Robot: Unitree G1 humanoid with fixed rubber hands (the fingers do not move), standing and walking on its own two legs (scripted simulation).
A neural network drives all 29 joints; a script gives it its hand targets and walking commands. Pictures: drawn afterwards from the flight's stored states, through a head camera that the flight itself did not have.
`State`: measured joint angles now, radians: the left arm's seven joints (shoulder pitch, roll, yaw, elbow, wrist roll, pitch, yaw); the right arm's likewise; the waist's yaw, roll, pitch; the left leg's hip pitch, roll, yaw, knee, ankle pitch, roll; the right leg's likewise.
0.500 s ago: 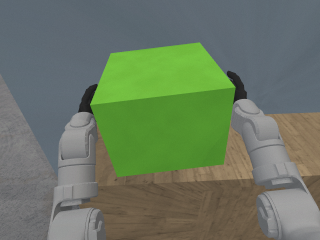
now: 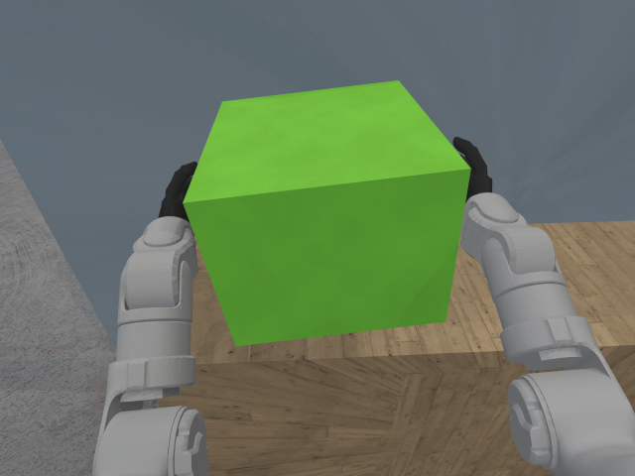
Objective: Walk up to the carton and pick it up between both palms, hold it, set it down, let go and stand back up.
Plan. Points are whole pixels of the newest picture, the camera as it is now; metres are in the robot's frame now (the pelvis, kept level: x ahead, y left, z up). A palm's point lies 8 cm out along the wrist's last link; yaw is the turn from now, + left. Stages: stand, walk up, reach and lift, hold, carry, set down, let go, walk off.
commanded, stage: hold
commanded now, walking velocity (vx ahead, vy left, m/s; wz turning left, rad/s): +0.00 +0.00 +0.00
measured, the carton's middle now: (324, 201) +0.42 +0.00 +0.18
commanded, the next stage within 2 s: none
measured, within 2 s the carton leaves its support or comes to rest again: neither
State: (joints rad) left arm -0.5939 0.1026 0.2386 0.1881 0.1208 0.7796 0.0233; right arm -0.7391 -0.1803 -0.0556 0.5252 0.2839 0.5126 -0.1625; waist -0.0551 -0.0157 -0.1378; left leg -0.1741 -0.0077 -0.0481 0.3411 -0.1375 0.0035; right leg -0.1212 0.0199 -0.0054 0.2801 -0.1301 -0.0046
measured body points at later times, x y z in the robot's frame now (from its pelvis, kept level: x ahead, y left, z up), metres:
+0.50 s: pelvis +0.00 +0.00 +0.00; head -0.06 +0.01 +0.45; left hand +0.37 +0.19 +0.20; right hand +0.38 -0.17 +0.22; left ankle +0.03 +0.11 -0.75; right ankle +0.01 -0.12 -0.75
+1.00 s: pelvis +0.01 +0.00 +0.00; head -0.07 +0.00 +0.44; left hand +0.37 +0.18 +0.21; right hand +0.38 -0.18 +0.22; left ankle +0.03 +0.11 -0.75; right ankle +0.01 -0.12 -0.75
